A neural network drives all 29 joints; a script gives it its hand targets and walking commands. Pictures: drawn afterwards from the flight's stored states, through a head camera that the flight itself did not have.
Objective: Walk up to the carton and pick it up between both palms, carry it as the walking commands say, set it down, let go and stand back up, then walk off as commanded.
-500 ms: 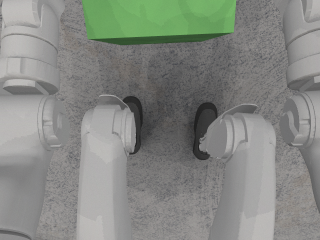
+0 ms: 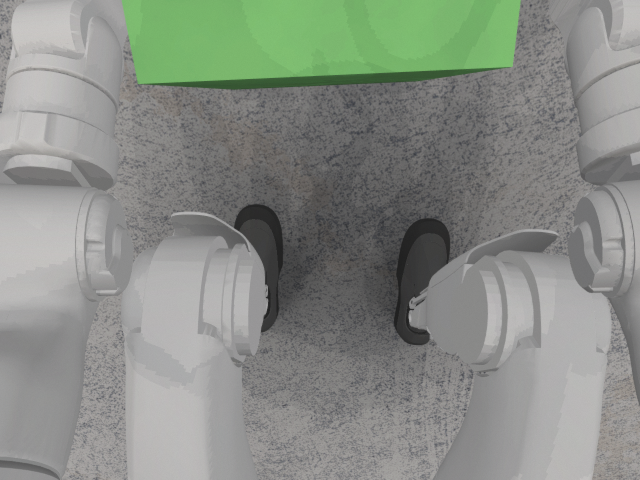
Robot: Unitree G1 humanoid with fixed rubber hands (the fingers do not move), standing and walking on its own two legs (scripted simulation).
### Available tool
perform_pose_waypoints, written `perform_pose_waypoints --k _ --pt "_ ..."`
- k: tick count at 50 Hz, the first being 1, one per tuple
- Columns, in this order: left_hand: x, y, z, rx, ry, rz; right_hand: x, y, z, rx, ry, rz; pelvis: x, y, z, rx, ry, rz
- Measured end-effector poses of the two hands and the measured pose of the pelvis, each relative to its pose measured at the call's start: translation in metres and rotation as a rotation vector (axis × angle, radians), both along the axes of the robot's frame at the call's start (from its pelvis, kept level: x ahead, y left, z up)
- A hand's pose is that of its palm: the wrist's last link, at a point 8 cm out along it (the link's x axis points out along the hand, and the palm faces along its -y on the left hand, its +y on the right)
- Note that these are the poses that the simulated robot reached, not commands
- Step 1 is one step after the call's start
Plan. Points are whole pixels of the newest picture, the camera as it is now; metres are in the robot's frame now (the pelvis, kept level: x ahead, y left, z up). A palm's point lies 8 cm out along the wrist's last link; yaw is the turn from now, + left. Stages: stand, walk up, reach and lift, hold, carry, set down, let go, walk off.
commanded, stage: reach and lift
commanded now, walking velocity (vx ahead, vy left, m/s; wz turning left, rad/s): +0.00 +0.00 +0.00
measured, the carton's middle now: out of the picture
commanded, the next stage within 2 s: none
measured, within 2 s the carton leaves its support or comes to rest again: leaves its support in 1.52 s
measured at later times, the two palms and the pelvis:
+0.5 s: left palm out of the picture +0.54 +0.22 -0.16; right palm out of the picture +0.57 -0.13 -0.17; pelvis +0.00 +0.00 +0.01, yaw +0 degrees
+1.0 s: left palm out of the picture +0.54 +0.21 -0.16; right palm out of the picture +0.56 -0.13 -0.17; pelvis -0.01 +0.00 +0.02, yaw +0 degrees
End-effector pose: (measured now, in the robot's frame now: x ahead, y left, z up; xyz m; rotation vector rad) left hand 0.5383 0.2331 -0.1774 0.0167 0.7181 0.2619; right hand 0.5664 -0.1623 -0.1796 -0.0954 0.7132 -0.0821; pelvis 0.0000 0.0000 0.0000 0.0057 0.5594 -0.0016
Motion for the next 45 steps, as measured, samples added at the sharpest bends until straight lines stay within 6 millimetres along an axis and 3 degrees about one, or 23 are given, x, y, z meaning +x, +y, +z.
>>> perform_pose_waypoints --k 14,32,45 --pt "0.001 -0.006 0.015 -0.005 -0.002 -0.004 -0.001 0.004 0.014 0.001 -0.001 0.019 -0.001 -0.003 0.010 0.004 -0.011 -0.006" --pt "0.003 -0.016 0.014 -0.027 -0.002 -0.021 0.000 0.044 0.011 0.037 -0.004 0.051 -0.005 0.000 0.010 -0.001 -0.003 0.006" --pt "0.003 -0.023 0.014 -0.018 0.006 -0.041 -0.002 0.038 0.012 0.026 0.005 0.044 -0.005 0.004 0.015 -0.009 0.002 0.013"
